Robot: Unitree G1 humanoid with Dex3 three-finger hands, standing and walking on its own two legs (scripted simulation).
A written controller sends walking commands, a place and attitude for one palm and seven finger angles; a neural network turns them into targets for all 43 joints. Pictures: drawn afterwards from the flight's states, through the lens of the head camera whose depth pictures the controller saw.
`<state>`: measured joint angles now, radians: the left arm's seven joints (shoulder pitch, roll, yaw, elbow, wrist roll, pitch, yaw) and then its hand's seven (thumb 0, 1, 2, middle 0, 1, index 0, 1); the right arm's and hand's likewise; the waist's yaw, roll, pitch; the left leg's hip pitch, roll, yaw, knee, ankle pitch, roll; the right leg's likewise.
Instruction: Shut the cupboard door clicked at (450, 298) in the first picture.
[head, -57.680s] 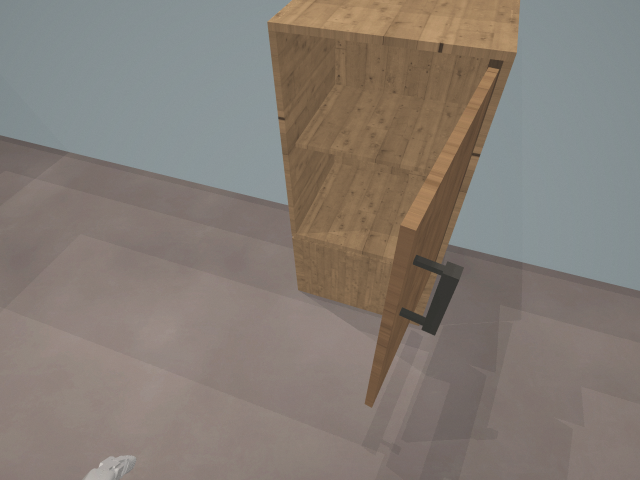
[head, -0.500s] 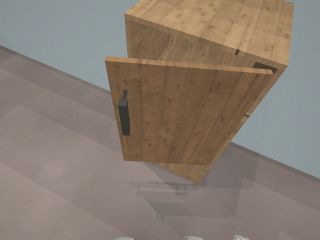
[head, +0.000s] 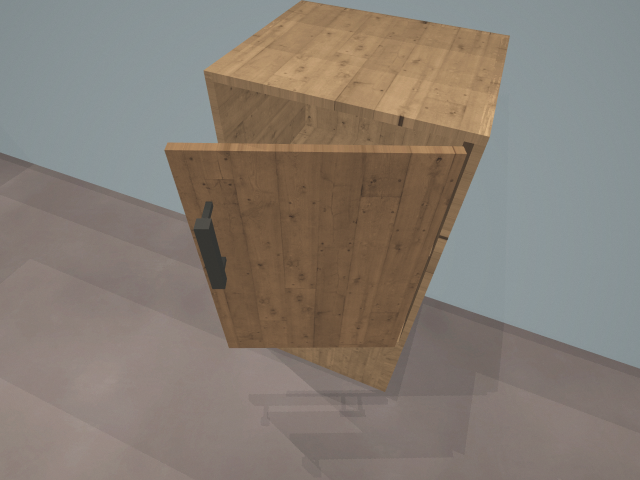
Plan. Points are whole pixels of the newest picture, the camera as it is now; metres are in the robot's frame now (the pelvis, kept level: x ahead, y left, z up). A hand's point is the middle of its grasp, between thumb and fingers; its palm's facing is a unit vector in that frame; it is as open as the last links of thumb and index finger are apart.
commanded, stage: come to a stop and stand still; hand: left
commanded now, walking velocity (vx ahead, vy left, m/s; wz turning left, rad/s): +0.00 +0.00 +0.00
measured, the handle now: (214, 246) +0.46 +0.19 -0.01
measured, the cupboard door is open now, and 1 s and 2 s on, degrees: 23 23 23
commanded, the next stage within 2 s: look again from close up in 0.12 s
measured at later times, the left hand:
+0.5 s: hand out of the picture +0.03 +0.21 -0.18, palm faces +0.03 -0.97 -0.23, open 7.4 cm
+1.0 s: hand out of the picture +0.11 +0.26 -0.07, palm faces +0.22 -0.96 -0.17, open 7.3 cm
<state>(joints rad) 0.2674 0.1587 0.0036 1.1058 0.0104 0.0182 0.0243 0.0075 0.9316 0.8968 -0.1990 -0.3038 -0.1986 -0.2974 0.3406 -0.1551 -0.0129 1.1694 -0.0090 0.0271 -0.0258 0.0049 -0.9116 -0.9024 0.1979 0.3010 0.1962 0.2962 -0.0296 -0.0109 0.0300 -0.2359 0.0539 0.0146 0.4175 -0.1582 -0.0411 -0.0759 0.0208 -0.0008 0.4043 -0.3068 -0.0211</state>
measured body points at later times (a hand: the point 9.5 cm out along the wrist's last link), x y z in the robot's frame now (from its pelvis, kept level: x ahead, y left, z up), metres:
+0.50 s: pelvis +0.01 +0.02 -0.01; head +0.01 +0.02 +0.44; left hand +0.02 +0.26 -0.16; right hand +0.09 -0.21 -0.16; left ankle +0.04 +0.15 -0.74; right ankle -0.05 -0.11 -0.74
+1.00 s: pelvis -0.04 +0.06 -0.02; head -0.03 +0.07 +0.43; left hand +0.10 +0.31 -0.06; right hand +0.05 -0.18 -0.13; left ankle +0.04 +0.15 -0.74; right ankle -0.04 -0.08 -0.74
